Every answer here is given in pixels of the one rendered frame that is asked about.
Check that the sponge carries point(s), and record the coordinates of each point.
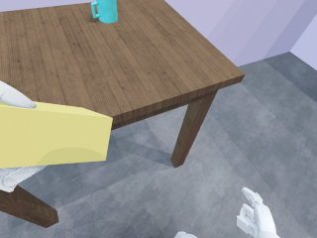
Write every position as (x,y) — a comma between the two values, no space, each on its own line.
(52,134)

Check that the table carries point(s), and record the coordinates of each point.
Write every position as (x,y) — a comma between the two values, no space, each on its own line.
(150,61)

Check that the left robot hand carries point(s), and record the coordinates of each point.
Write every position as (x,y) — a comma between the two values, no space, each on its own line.
(10,177)

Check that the right robot hand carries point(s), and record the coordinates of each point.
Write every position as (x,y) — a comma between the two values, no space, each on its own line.
(259,219)

